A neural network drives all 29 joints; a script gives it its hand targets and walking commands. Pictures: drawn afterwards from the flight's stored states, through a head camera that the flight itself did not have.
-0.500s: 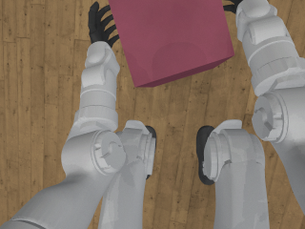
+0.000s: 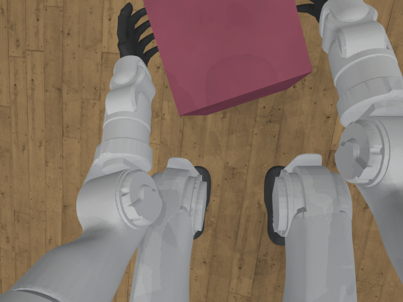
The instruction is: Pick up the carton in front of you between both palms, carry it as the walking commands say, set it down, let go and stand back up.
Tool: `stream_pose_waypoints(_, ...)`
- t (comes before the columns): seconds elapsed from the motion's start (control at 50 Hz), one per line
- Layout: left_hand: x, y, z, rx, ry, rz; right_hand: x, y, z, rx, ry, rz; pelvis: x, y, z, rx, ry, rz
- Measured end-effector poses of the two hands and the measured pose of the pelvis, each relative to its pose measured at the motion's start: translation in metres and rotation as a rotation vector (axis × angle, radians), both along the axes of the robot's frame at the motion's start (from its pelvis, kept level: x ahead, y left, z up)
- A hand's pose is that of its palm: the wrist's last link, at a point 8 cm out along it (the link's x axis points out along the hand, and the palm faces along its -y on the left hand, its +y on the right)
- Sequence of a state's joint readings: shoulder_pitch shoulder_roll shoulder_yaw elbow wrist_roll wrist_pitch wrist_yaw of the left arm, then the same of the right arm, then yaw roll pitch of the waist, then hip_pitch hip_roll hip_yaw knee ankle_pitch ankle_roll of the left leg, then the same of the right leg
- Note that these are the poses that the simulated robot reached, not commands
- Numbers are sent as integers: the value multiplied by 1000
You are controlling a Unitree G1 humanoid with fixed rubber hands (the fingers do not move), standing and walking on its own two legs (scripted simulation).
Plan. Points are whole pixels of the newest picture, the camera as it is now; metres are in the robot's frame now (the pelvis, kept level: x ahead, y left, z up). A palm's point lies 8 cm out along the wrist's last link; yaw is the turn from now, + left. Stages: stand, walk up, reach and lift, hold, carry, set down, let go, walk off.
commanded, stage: set down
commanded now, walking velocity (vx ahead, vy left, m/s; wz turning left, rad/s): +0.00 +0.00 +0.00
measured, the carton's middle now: (230, 51) +0.52 -0.03 -0.24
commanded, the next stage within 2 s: let go in 1.38 s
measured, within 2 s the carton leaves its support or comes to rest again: neither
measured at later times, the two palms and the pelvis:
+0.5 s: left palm (117, 76) +0.48 +0.16 -0.14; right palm out of the picture +0.53 -0.22 -0.15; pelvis +0.00 +0.00 +0.01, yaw -2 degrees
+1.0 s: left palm (58, 53) +0.48 +0.13 +0.03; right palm out of the picture +0.53 -0.25 +0.01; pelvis +0.02 +0.00 +0.14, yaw -2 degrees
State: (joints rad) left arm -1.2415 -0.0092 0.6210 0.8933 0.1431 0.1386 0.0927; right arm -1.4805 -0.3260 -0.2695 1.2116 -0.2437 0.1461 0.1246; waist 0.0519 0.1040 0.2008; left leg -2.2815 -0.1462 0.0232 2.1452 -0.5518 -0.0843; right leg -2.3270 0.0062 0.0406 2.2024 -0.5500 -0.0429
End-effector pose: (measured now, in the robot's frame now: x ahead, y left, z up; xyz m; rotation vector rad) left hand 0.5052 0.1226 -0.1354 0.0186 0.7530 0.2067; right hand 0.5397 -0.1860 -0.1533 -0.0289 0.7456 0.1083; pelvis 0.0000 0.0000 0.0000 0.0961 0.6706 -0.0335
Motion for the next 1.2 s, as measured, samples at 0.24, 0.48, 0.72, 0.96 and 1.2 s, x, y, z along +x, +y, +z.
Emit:
stream_pose_waypoints(0.24,-23,22,-35,39,74,20,-32,-37,-56,-100,67,-71,-3,-4,0,2,-62,-14)
stream_pose_waypoints(0.48,-26,41,-9,28,-38,56,-9,-40,-8,-102,-65,-68,-2,2,9,-17,-28,-15)
stream_pose_waypoints(0.72,-27,13,77,8,-57,48,-1,-52,97,-107,-47,-81,2,9,74,-22,40,-20)
stream_pose_waypoints(0.96,-28,10,150,20,-83,62,-4,-63,151,-116,-54,-72,15,1,132,-5,129,-33)
stream_pose_waypoints(1.2,-29,15,229,49,-83,49,-4,-70,231,-98,-57,-56,26,-9,195,4,124,-55)
